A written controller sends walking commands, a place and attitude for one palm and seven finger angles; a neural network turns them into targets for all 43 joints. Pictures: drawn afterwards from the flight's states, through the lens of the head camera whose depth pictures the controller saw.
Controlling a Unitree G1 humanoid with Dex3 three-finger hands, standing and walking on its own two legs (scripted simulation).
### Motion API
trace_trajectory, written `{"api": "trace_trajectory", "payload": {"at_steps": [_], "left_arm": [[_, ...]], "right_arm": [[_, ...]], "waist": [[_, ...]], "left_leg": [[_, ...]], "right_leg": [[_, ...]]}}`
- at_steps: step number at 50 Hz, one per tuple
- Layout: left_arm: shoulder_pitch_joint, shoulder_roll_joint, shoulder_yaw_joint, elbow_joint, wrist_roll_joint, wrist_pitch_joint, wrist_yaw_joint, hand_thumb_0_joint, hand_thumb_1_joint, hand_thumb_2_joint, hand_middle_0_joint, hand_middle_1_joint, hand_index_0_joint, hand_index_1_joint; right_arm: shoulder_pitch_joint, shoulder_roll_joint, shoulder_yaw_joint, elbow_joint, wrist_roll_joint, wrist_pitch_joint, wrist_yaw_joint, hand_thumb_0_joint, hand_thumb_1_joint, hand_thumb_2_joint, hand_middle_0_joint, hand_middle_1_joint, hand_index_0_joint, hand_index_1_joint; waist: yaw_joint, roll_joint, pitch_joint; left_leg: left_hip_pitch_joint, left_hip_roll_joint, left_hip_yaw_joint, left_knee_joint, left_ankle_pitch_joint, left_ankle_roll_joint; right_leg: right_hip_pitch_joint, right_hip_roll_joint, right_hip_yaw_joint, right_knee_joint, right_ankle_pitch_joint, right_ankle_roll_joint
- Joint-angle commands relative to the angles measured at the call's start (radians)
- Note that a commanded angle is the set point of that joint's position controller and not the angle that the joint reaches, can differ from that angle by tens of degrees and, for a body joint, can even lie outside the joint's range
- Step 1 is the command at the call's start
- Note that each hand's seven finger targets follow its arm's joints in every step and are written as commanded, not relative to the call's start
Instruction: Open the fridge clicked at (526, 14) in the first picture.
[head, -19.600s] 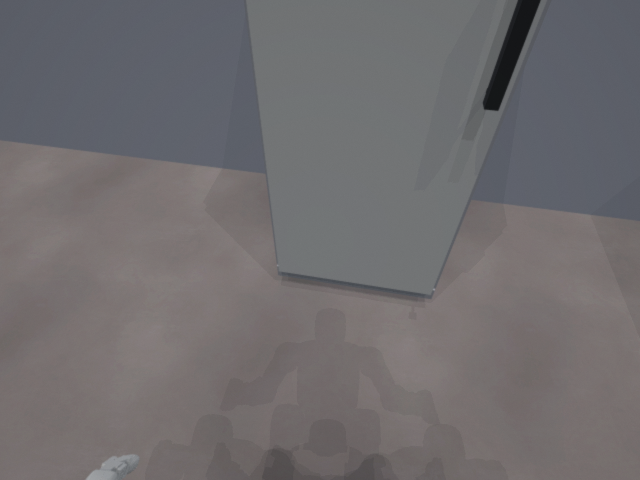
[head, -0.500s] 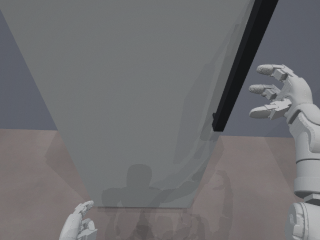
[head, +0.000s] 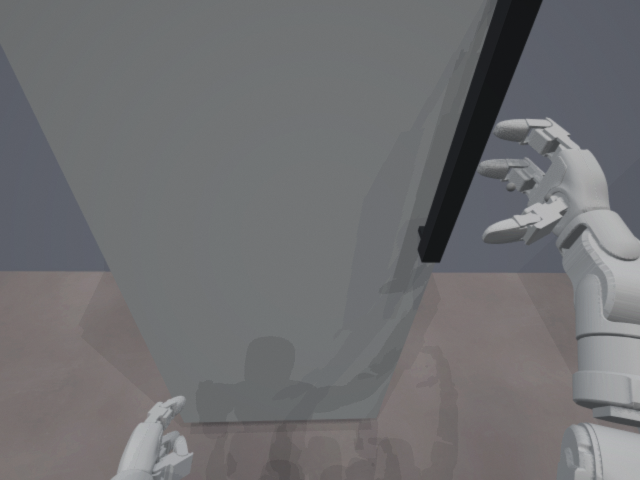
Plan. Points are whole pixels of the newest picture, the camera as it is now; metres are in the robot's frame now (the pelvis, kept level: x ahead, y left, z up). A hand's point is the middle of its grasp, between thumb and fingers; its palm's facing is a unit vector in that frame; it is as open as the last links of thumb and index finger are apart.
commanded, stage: move the hooked fingers beside the handle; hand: right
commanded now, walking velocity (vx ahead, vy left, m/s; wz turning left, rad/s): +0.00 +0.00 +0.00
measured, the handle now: (457, 147) +0.45 -0.14 +0.24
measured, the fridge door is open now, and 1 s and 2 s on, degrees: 0 0 0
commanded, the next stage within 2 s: none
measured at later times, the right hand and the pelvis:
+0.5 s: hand (510, 191) +0.40 -0.20 +0.21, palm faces -0.02 +1.00 -0.04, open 14.0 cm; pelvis +0.00 +0.00 +0.00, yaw +1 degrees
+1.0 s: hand (499, 178) +0.39 -0.17 +0.24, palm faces -0.09 +1.00 -0.02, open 14.0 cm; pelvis +0.00 +0.00 +0.00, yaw +0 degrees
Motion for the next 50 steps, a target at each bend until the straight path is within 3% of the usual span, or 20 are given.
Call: {"api": "trace_trajectory", "payload": {"at_steps": [1,2,4,8,11,13,14,19,22,23,25,28,31,34,35,38,41,44,47,50], "left_arm": [[-0.104,0.131,0.042,-0.127,0.001,-0.03,0.013,0.0,0.9,0.9,-0.2,-0.3,-0.2,-0.3],[-0.101,0.131,0.044,-0.13,0.002,-0.027,0.012,0.0,0.9,0.9,-0.2,-0.3,-0.2,-0.3],[-0.098,0.132,0.044,-0.14,-0.004,-0.018,0.009,0.0,0.9,0.9,-0.2,-0.3,-0.2,-0.3],[-0.103,0.128,0.051,-0.167,-0.002,-0.036,0.013,0.0,0.9,0.9,-0.2,-0.3,-0.2,-0.3],[-0.112,0.121,0.052,-0.174,0.004,-0.058,0.015,0.0,0.9,0.9,-0.2,-0.3,-0.2,-0.3],[-0.101,0.115,0.047,-0.157,0.007,-0.068,0.014,0.0,0.9,0.9,-0.2,-0.3,-0.2,-0.3],[-0.094,0.12,0.047,-0.146,0.007,-0.067,0.014,0.0,0.9,0.9,-0.2,-0.3,-0.2,-0.3],[-0.073,0.14,0.05,-0.125,-0.002,-0.034,0.007,0.0,0.9,0.9,-0.2,-0.3,-0.2,-0.3],[-0.078,0.145,0.06,-0.159,-0.005,-0.024,-0.001,0.0,0.9,0.9,-0.2,-0.3,-0.2,-0.3],[-0.089,0.138,0.059,-0.178,-0.004,-0.026,-0.003,0.0,0.9,0.9,-0.2,-0.3,-0.2,-0.3],[-0.098,0.131,0.064,-0.195,-0.002,-0.036,-0.003,0.0,0.9,0.9,-0.2,-0.3,-0.2,-0.3],[-0.116,0.116,0.056,-0.201,0.003,-0.06,0.001,0.0,0.9,0.9,-0.2,-0.3,-0.2,-0.3],[-0.115,0.119,0.05,-0.166,0.003,-0.067,0.009,0.0,0.9,0.9,-0.2,-0.3,-0.2,-0.3],[-0.101,0.134,0.045,-0.122,-0.002,-0.048,0.018,0.0,0.9,0.9,-0.2,-0.3,-0.2,-0.3],[-0.097,0.141,0.05,-0.118,-0.004,-0.039,0.018,0.0,0.9,0.9,-0.2,-0.3,-0.2,-0.3],[-0.094,0.14,0.049,-0.127,-0.006,-0.031,0.016,0.0,0.9,0.9,-0.2,-0.3,-0.2,-0.3],[-0.11,0.126,0.054,-0.166,0.0,-0.042,0.011,0.0,0.9,0.9,-0.2,-0.3,-0.2,-0.3],[-0.118,0.112,0.048,-0.177,0.008,-0.059,0.009,0.0,0.9,0.9,-0.2,-0.3,-0.2,-0.3],[-0.11,0.113,0.044,-0.151,0.014,-0.059,0.008,0.0,0.9,0.9,-0.2,-0.3,-0.2,-0.3],[-0.094,0.13,0.049,-0.125,0.009,-0.028,0.006,0.0,0.9,0.9,-0.2,-0.3,-0.2,-0.3]], "right_arm": [[-0.441,-0.269,-0.084,-0.016,-0.017,0.0,-0.037,0.0,0.5,-0.3,0.3,1.2,0.3,1.2],[-0.412,-0.277,-0.094,0.016,-0.024,0.018,-0.039,0.0,0.5,-0.3,0.3,1.2,0.3,1.2],[-0.442,-0.237,-0.041,0.018,-0.028,0.027,-0.028,0.0,0.5,-0.3,0.3,1.2,0.3,1.2],[-0.559,-0.252,-0.043,-0.116,0.001,-0.061,0.005,0.0,0.5,-0.3,0.3,1.2,0.3,1.2],[-0.629,-0.307,-0.093,-0.251,0.016,-0.143,0.007,0.0,0.5,-0.3,0.3,1.2,0.3,1.2],[-0.635,-0.28,-0.084,-0.239,0.017,-0.152,-0.002,0.0,0.5,-0.3,0.3,1.2,0.3,1.2],[-0.587,-0.308,-0.114,-0.181,0.011,-0.139,-0.008,0.0,0.5,-0.3,0.3,1.2,0.3,1.2],[-0.372,-0.269,-0.093,0.079,-0.019,-0.008,-0.023,0.0,0.5,-0.3,0.3,1.2,0.3,1.2],[-0.343,-0.301,-0.118,0.004,-0.017,0.002,-0.011,0.0,0.5,-0.3,0.3,1.2,0.3,1.2],[-0.367,-0.265,-0.088,-0.071,-0.01,-0.015,-0.002,0.0,0.5,-0.3,0.3,1.2,0.3,1.2],[-0.423,-0.28,-0.094,-0.21,0.007,-0.075,0.007,0.0,0.5,-0.3,0.3,1.2,0.3,1.2],[-0.524,-0.285,-0.108,-0.39,0.021,-0.147,0.008,0.0,0.5,-0.3,0.3,1.2,0.3,1.2],[-0.512,-0.255,-0.084,-0.316,0.018,-0.126,-0.006,0.0,0.5,-0.3,0.3,1.2,0.3,1.2],[-0.427,-0.247,-0.072,-0.079,-0.002,-0.02,-0.018,0.0,0.5,-0.3,0.3,1.2,0.3,1.2],[-0.405,-0.231,-0.052,-0.034,-0.011,0.007,-0.022,0.0,0.5,-0.3,0.3,1.2,0.3,1.2],[-0.459,-0.199,-0.009,0.005,-0.019,0.045,-0.025,0.0,0.5,-0.3,0.3,1.2,0.3,1.2],[-0.543,-0.203,-0.01,-0.177,-0.001,-0.032,-0.016,0.0,0.5,-0.3,0.3,1.2,0.3,1.2],[-0.616,-0.229,-0.047,-0.3,0.016,-0.124,-0.018,0.0,0.5,-0.3,0.3,1.2,0.3,1.2],[-0.57,-0.28,-0.105,-0.231,0.007,-0.13,-0.036,0.0,0.5,-0.3,0.3,1.2,0.3,1.2],[-0.389,-0.316,-0.148,-0.019,-0.023,-0.041,-0.054,0.0,0.5,-0.3,0.3,1.2,0.3,1.2]], "waist": [[0.011,0.03,-0.131],[0.0,0.015,-0.14],[0.016,-0.015,-0.138],[0.03,0.045,-0.274],[0.019,-0.011,-0.373],[0.021,-0.024,-0.356],[0.011,-0.004,-0.319],[-0.004,0.035,-0.128],[-0.015,0.05,-0.208],[-0.012,0.037,-0.245],[-0.005,0.051,-0.309],[0.001,-0.023,-0.38],[0.016,-0.037,-0.268],[0.021,-0.01,-0.1],[0.021,-0.001,-0.087],[0.032,0.011,-0.112],[0.024,0.012,-0.305],[0.015,0.007,-0.398],[0.001,0.024,-0.344],[-0.022,0.046,-0.191]], "left_leg": [[-0.005,0.023,-0.03,-0.061,0.19,0.007],[-0.001,0.024,-0.032,-0.058,0.198,0.008],[-0.018,0.025,-0.032,-0.054,0.201,0.01],[0.034,0.02,-0.04,-0.038,0.265,0.008],[0.071,0.017,-0.045,-0.026,0.314,0.012],[0.06,0.014,-0.038,-0.029,0.319,0.012],[0.061,0.013,-0.034,-0.032,0.306,0.013],[0.007,0.02,-0.024,-0.048,0.227,0.01],[0.055,0.024,-0.03,-0.033,0.297,0.01],[0.068,0.023,-0.033,-0.023,0.331,0.01],[0.098,0.019,-0.035,-0.013,0.381,0.009],[0.096,0.012,-0.039,-0.007,0.404,0.012],[0.027,0.007,-0.028,-0.03,0.32,0.013],[-0.041,0.011,-0.024,-0.065,0.178,0.009],[-0.05,0.014,-0.023,-0.071,0.153,0.009],[-0.06,0.019,-0.021,-0.063,0.147,0.008],[0.019,0.019,-0.028,-0.03,0.263,0.014],[0.061,0.011,-0.029,-0.012,0.336,0.017],[0.078,0.012,-0.028,-0.019,0.342,0.015],[0.054,0.018,-0.024,-0.045,0.277,0.013]], "right_leg": [[0.027,-0.029,0.028,-0.053,0.19,-0.004],[0.021,-0.028,0.028,-0.051,0.197,-0.003],[0.025,-0.03,0.03,-0.045,0.199,-0.001],[0.093,-0.028,0.035,-0.022,0.249,-0.015],[0.167,-0.027,0.038,-0.012,0.31,-0.015],[0.175,-0.026,0.037,-0.016,0.321,-0.011],[0.142,-0.028,0.038,-0.023,0.307,-0.008],[0.004,-0.032,0.029,-0.052,0.215,-0.002],[0.027,-0.033,0.022,-0.039,0.273,-0.006],[0.052,-0.031,0.019,-0.033,0.304,-0.008],[0.104,-0.035,0.019,-0.02,0.357,-0.012],[0.195,-0.033,0.027,-0.013,0.412,-0.009],[0.171,-0.035,0.032,-0.024,0.347,-0.003],[0.053,-0.033,0.034,-0.053,0.188,-0.001],[0.047,-0.033,0.031,-0.055,0.17,0.0],[0.037,-0.033,0.043,-0.052,0.165,0.001],[0.137,-0.03,0.047,-0.023,0.286,-0.004],[0.214,-0.031,0.052,-0.011,0.374,0.0],[0.165,-0.032,0.039,-0.024,0.367,0.001],[0.053,-0.036,0.022,-0.05,0.28,0.003]]}}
